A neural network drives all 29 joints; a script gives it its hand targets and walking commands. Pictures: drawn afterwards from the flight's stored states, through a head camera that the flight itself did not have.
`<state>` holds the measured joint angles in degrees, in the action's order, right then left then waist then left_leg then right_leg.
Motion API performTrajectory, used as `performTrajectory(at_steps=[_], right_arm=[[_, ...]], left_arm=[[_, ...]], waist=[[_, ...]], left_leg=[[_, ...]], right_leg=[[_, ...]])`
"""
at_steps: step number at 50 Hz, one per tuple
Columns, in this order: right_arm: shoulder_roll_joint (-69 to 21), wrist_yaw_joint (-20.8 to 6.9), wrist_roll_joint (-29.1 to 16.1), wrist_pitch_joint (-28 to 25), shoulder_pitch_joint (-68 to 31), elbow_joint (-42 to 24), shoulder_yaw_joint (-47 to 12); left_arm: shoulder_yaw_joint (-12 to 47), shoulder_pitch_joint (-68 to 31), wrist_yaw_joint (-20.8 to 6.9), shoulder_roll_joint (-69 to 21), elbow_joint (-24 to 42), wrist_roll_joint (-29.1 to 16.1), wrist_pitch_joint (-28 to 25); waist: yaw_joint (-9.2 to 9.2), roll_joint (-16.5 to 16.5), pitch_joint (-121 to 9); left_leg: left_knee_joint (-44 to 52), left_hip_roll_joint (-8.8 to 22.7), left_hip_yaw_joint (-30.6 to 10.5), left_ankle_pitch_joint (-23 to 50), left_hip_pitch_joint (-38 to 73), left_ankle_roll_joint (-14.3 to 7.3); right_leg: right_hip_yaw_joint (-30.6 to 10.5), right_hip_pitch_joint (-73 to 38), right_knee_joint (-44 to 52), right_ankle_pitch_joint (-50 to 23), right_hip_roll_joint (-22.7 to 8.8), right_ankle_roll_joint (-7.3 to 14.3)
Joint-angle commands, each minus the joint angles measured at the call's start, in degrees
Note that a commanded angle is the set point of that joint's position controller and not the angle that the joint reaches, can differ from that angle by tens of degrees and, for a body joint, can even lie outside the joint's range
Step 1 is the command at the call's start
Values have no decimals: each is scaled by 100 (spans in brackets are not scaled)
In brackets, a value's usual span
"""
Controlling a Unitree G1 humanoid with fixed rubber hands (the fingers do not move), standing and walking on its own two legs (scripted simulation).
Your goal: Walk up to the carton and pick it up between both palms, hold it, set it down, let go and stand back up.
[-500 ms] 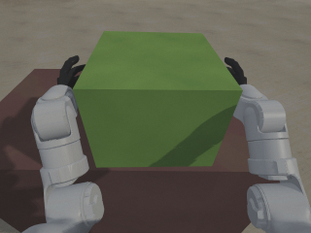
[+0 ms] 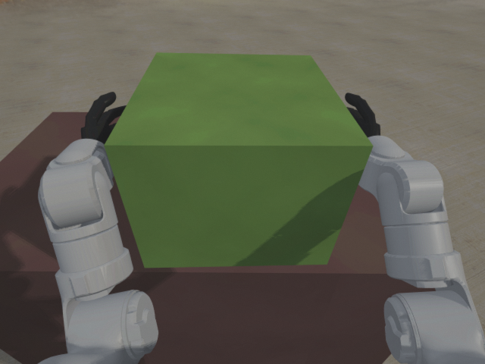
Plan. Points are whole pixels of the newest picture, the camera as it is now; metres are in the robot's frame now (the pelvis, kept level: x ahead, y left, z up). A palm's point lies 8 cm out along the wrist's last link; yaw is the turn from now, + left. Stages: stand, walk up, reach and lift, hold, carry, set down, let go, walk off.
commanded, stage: hold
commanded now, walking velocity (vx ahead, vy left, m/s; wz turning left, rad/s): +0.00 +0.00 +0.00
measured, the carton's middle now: (235, 151) +0.40 +0.01 +0.20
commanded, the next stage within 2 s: set down in 2.00 s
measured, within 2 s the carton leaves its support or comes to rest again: neither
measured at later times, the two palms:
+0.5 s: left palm (93, 146) +0.33 +0.20 +0.26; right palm (363, 141) +0.34 -0.17 +0.25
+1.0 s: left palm (99, 144) +0.33 +0.20 +0.26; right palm (367, 140) +0.35 -0.17 +0.25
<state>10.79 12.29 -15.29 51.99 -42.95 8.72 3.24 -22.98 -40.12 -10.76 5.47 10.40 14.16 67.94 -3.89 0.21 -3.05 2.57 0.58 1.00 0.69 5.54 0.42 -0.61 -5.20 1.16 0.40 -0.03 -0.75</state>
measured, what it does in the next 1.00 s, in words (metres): stands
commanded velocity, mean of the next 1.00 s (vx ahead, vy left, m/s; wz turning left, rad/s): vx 0.00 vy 0.00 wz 0.00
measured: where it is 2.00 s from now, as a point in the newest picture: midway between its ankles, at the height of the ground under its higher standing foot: outside the picture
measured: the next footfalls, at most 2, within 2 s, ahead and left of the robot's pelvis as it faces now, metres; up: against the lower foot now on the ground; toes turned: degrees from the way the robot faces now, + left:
none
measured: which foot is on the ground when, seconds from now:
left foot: down 0.00-1.00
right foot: down 0.00-1.00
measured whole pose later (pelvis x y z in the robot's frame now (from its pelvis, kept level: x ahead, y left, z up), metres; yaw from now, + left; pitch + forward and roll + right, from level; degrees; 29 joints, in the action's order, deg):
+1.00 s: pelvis -0.01 +0.00 +0.00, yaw +0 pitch -3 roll +0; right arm 11.2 11.7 -14.8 51.7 -45.1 11.5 3.9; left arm -22.7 -42.1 -10.6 5.9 7.2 14.4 67.1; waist -4.0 0.4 -4.7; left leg 2.3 0.4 1.1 1.2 3.8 0.3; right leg -0.7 -3.5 0.9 -0.1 -0.2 -0.9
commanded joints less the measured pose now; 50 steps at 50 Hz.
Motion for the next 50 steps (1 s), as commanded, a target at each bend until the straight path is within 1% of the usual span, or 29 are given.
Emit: performTrajectory(at_steps=[1,11,15,17,19,21,22,28,34,42,44,50], right_arm=[[-1818,-552,-846,-397,-3768,-1521,-1356],[-1755,-554,-794,-366,-3718,-1267,-1256],[-1697,-571,-786,-361,-3722,-1182,-1177],[-1676,-591,-794,-367,-3737,-1167,-1142],[-1658,-615,-773,-376,-3776,-1188,-1135],[-1664,-647,-791,-398,-3837,-1209,-1128],[-1671,-658,-795,-407,-3881,-1261,-1137],[-1660,-729,-759,-433,-3957,-1217,-1120],[-1692,-745,-732,-431,-3925,-1174,-1155],[-1701,-702,-773,-435,-3846,-1235,-1202],[-1685,-688,-774,-421,-3823,-1216,-1183],[-1712,-652,-817,-417,-3837,-1255,-1209]], left_arm=[[2039,-3248,-849,-1510,635,-1278,-306],[2009,-3314,-890,-1484,506,-1234,-313],[2025,-3372,-897,-1466,496,-1215,-302],[2011,-3384,-900,-1471,464,-1208,-295],[2038,-3395,-888,-1486,466,-1223,-292],[2076,-3449,-869,-1506,491,-1229,-311],[2070,-3472,-856,-1519,501,-1236,-317],[2073,-3524,-804,-1558,439,-1229,-344],[2012,-3469,-817,-1572,351,-1227,-360],[1989,-3380,-853,-1540,404,-1196,-350],[1964,-3353,-858,-1535,396,-1189,-337],[1959,-3349,-880,-1491,425,-1188,-325]], waist=[[39,-48,-2075],[-25,-85,-2010],[-56,-231,-1958],[-33,-223,-1941],[-54,-226,-1968],[-45,-279,-2022],[-20,-284,-2026],[-20,-229,-2116],[2,-91,-2164],[-11,-142,-2140],[-13,-101,-2090],[3,-135,-2067]], left_leg=[[-350,-163,25,1322,262,6],[-357,-165,20,1272,270,58],[-374,-149,42,1260,229,104],[-367,-137,34,1191,222,102],[-359,-143,40,1142,213,105],[-368,-135,50,1116,204,102],[-372,-131,43,1110,196,100],[-356,-112,50,914,140,85],[-351,-128,47,989,135,42],[-371,-152,37,1211,209,78],[-366,-157,31,1198,145,81],[-352,-167,39,1200,193,54]], right_leg=[[-77,-816,-459,-1245,172,-490],[-35,-640,-390,-1119,191,-457],[-28,-593,-364,-1046,207,-433],[-5,-560,-362,-961,209,-428],[4,-557,-360,-898,221,-414],[-9,-527,-363,-871,216,-402],[-11,-531,-371,-863,213,-404],[19,-491,-390,-687,218,-388],[2,-547,-408,-828,219,-409],[-30,-603,-395,-1082,213,-423],[-32,-647,-404,-1102,215,-423],[-54,-685,-408,-1178,188,-448]])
